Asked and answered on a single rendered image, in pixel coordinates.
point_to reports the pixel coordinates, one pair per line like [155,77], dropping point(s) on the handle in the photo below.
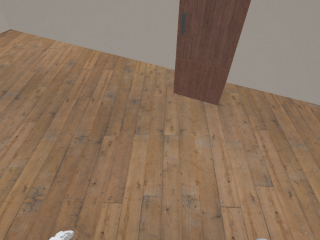
[183,21]

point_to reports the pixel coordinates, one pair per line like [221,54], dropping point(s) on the robot left hand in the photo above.
[66,235]

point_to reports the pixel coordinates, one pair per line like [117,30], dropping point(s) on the cupboard door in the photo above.
[210,29]

